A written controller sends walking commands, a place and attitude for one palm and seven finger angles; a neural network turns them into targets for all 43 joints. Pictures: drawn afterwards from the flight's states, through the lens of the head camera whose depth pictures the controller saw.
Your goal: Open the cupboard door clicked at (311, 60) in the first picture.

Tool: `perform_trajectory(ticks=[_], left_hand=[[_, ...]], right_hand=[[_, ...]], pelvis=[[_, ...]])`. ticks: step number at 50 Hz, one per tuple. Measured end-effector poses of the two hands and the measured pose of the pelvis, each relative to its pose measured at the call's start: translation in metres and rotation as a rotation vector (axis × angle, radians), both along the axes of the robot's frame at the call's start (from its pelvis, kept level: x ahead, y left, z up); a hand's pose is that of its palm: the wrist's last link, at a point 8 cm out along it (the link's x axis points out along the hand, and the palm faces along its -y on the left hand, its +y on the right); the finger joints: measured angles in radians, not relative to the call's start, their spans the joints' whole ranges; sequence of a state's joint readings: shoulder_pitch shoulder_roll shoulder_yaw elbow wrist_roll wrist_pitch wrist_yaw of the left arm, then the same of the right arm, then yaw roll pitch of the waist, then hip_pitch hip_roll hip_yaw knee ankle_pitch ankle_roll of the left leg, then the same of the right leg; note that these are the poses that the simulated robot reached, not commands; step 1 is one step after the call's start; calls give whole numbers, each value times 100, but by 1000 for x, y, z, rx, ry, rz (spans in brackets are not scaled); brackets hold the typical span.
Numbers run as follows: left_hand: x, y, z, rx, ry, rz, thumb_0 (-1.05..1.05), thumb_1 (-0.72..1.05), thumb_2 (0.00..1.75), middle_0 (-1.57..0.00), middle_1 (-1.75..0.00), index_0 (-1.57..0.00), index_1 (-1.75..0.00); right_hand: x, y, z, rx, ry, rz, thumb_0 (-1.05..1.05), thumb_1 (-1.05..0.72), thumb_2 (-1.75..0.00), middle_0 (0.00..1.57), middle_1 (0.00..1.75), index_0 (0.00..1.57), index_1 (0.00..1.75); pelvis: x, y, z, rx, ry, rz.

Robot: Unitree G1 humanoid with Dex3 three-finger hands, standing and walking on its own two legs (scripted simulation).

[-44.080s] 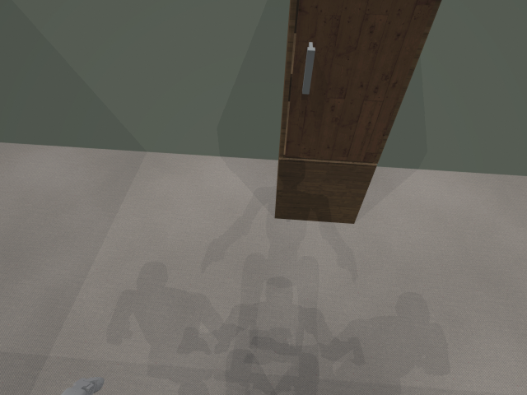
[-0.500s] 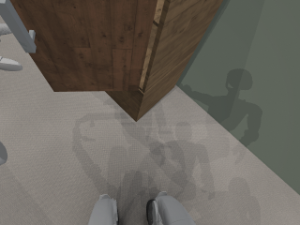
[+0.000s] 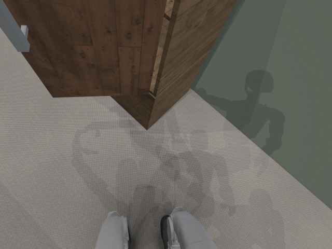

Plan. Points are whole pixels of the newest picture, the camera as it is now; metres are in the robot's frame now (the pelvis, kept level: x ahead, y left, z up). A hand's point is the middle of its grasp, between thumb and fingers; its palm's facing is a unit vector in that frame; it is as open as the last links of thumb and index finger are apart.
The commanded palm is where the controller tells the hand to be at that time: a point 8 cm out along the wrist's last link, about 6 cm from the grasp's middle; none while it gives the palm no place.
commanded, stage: move the hooked fingers beside the handle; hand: left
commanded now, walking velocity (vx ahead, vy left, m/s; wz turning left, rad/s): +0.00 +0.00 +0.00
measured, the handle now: (8, 14) +0.58 +0.26 +0.10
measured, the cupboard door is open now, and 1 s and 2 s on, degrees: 50 50 50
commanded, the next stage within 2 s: slide the fingers in behind the handle in 1.12 s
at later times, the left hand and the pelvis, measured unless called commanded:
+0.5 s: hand out of the picture +0.52 +0.33 +0.10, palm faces +0.06 -1.00 +0.01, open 13.9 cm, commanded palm +0.52 +0.35 +0.09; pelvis +0.00 +0.00 +0.00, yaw +0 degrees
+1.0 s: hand out of the picture +0.52 +0.32 +0.11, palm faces +0.06 -1.00 +0.01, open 13.9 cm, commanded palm +0.51 +0.35 +0.09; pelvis +0.00 +0.00 +0.00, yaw +0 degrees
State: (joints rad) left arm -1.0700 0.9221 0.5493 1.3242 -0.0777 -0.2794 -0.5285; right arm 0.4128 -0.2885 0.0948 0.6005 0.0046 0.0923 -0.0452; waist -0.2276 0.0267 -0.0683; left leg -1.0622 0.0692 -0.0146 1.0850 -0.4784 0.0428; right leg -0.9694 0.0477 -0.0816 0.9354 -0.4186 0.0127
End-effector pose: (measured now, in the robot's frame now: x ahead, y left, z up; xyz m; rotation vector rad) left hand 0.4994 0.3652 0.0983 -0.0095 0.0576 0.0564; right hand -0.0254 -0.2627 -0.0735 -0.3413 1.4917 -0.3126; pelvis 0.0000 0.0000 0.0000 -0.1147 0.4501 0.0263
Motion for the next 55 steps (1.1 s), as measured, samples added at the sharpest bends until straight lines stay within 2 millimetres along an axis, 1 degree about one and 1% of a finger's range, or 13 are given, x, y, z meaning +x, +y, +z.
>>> perform_trajectory(ticks=[13,17,26,37,42,47,55], left_hand=[[0,5,2,-2,-5,-1,-1,-50,30,-30,-120,-30,-120],[0,9,0,1,8,7,-1,-50,30,-30,-120,-30,-120],[-4,17,3,5,-7,0,-1,-50,30,-30,-120,-30,-120],[-3,5,3,-8,-4,-13,-1,-50,30,-30,-120,-30,-120],[-1,3,2,7,2,-1,-1,-50,30,-30,-120,-30,-120],[-4,5,8,3,-18,5,-1,-50,30,-30,-120,-30,-120],[-12,12,7,1,3,13,-1,-50,30,-30,-120,-30,-120]], right_hand=[[-5,-2,0,-14,2,2,0,-90,-90,20,30,20,30],[-5,-1,-1,-18,0,3,0,-90,-90,20,30,20,30],[-5,2,-2,-9,10,-2,0,-90,-90,20,30,20,30],[5,2,-1,-1,-11,14,0,-90,-90,20,30,20,30],[7,0,0,-6,-30,13,0,-90,-90,20,30,20,30],[6,-1,0,3,-31,2,0,-90,-90,20,30,20,30],[5,-4,-2,0,-24,9,0,-90,-90,20,30,20,30]], pelvis=[[-5,-1,-3,-5,8,0],[-6,-1,-5,-8,11,-1],[-4,0,-5,-11,16,-1],[-2,0,-1,-8,5,7],[-2,0,-1,-6,3,2],[0,-1,1,-2,-3,-4],[-2,-3,-1,-2,-5,-2]])
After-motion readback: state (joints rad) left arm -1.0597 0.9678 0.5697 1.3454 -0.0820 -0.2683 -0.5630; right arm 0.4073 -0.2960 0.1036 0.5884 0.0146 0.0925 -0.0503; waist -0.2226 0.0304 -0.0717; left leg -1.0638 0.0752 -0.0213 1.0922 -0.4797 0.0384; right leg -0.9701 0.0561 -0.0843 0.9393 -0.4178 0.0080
